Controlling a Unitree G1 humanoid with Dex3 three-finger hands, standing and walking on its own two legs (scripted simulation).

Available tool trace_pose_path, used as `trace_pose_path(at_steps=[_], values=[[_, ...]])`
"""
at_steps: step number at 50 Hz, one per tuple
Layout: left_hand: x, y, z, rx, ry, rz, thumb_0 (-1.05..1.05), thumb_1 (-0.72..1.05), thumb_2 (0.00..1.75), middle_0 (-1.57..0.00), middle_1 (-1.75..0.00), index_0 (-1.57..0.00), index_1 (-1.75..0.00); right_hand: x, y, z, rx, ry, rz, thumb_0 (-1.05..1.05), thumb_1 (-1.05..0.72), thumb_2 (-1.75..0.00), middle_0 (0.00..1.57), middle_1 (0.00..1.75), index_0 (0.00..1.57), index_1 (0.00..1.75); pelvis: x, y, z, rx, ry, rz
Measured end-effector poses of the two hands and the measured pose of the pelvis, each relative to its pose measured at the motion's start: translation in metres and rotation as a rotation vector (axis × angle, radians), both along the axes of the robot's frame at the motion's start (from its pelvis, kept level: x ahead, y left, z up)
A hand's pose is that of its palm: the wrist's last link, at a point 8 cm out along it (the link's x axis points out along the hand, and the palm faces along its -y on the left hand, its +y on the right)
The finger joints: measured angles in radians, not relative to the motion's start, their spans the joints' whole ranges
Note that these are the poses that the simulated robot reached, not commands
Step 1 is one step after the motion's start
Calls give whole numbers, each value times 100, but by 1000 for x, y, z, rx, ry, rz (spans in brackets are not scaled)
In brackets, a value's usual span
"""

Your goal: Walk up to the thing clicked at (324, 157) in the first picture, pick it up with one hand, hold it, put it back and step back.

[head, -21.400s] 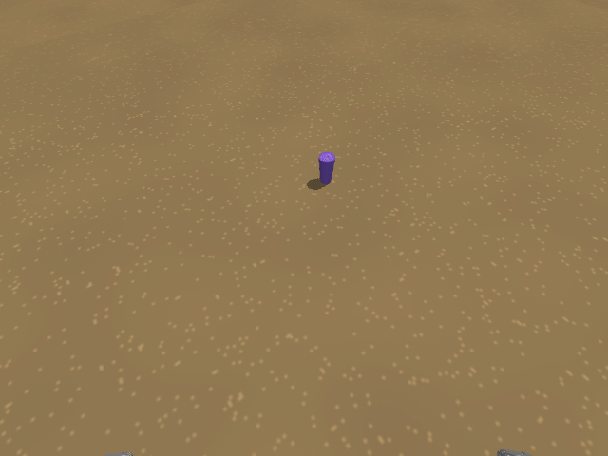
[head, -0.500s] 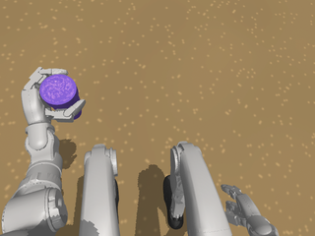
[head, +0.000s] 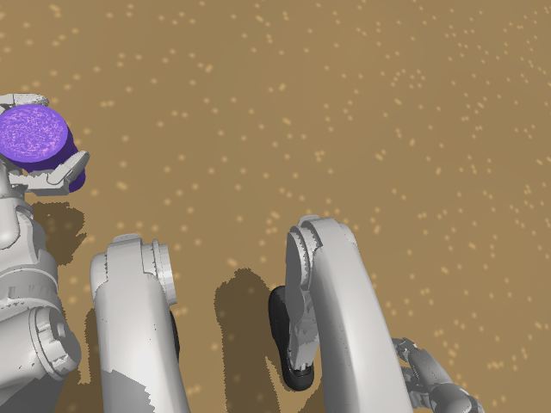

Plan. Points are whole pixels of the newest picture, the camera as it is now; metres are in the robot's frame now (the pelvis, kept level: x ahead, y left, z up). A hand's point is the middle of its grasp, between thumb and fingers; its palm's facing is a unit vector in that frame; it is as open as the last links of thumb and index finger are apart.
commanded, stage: crouch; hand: left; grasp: from the side
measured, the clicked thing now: (52, 158) +0.44 +0.27 -0.11
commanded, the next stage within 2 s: lower in 0.36 s
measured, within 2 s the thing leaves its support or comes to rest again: neither
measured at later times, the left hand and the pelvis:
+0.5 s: hand (57, 157) +0.45 +0.27 -0.13, palm faces +0.25 -0.97 -0.03, open 9.7 cm; pelvis +0.00 +0.01 -0.03, yaw -3 degrees
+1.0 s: hand (69, 162) +0.47 +0.27 -0.20, palm faces +0.29 -0.96 -0.04, open 9.7 cm; pelvis +0.00 +0.01 -0.05, yaw -6 degrees
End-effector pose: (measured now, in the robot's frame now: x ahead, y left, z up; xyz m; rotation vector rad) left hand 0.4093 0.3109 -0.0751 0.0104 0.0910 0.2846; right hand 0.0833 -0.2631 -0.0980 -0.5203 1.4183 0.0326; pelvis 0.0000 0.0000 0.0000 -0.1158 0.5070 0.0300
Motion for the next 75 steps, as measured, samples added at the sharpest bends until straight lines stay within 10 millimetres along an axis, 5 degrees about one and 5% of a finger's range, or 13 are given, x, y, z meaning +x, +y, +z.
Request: trace_pose_path(at_steps=[16, 42, 75], values=[[12, 3, -36, 9, -6, -17, 2, -27, 97, -78, -94, -74, -93, 19, 0, -15, -33, 4, 91, 0, -93, -92, 20, 30, 20, 30, 2, 3, -23, -35, -45, -22], [15, 0, -106, -10, 11, -3, 2, -27, 98, -79, -93, -75, -92, 13, 3, -6, -122, 73, 238, 0, -93, -91, 21, 30, 20, 30, -3, 9, -43, -93, -147, -57], [22, 3, -146, 12, 13, 18, 2, -27, 98, -79, -94, -75, -92, 25, 13, 11, -208, 79, 433, 0, -91, -90, 21, 30, 20, 30, -11, 19, -54, -163, -249, -91]])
